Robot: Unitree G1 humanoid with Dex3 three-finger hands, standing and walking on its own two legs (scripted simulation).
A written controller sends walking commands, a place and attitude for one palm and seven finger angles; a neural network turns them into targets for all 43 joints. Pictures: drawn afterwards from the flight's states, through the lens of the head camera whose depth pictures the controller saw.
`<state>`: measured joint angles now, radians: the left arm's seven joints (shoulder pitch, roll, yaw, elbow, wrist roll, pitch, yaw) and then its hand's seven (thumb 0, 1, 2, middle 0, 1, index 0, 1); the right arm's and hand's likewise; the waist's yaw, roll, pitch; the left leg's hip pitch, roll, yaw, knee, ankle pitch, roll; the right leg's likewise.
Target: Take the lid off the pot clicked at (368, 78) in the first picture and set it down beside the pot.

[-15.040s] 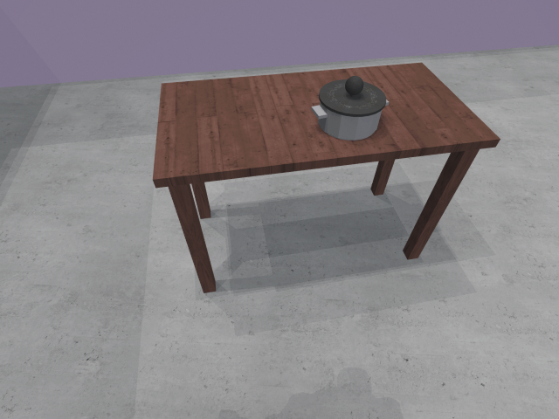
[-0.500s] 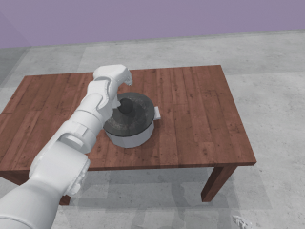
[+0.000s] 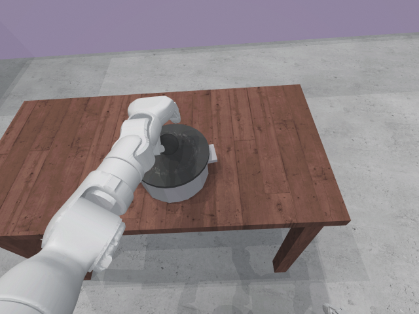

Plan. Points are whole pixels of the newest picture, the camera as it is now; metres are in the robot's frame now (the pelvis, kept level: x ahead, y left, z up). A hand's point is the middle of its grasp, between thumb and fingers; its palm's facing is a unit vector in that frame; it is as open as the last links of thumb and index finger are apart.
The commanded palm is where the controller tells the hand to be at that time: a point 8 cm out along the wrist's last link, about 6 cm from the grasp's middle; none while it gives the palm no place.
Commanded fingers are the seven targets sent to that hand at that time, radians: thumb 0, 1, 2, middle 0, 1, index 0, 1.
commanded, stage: lower the open fingers around the knob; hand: left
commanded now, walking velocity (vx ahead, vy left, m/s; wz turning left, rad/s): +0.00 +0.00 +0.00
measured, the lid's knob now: (167, 144) +0.48 +0.09 +0.01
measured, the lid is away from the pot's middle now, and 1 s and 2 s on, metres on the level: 0.00 0.00 0.00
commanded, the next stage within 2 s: close the fingers and squeeze the knob in 0.74 s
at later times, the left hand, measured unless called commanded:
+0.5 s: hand (159, 148) +0.45 +0.10 +0.04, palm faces -0.36 -0.05 -0.93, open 10.4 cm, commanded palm +0.45 +0.10 +0.10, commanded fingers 0.00 -0.29 1.36 -0.81 -0.08 -0.81 -0.08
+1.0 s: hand (167, 146) +0.46 +0.09 +0.03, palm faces -0.36 -0.05 -0.93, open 10.3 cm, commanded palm +0.45 +0.09 +0.09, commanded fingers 0.00 -0.08 1.06 -0.55 -0.74 -0.55 -0.74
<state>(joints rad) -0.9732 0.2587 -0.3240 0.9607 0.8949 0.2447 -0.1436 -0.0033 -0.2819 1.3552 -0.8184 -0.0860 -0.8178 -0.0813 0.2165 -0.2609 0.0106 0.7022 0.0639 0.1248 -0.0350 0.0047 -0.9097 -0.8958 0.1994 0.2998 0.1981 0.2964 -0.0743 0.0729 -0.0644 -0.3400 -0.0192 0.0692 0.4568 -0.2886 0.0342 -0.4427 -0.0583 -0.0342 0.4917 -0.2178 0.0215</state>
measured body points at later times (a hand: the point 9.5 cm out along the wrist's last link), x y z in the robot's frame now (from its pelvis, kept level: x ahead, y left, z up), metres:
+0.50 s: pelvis +0.00 +0.00 +0.00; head +0.05 -0.03 +0.44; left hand +0.46 +0.10 +0.09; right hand +0.09 -0.26 -0.15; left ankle -0.05 +0.10 -0.74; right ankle +0.01 -0.13 -0.74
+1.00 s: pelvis +0.00 -0.01 +0.00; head +0.06 -0.04 +0.44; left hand +0.47 +0.09 +0.09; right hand +0.04 -0.27 -0.15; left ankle -0.05 +0.10 -0.74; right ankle +0.01 -0.13 -0.74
